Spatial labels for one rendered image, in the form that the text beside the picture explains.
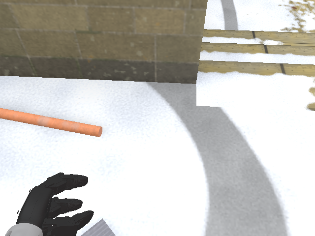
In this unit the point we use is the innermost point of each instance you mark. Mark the robot left hand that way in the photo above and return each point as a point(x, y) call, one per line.
point(40, 208)

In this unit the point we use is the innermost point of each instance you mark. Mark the robot left forearm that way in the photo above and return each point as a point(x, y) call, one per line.
point(24, 229)

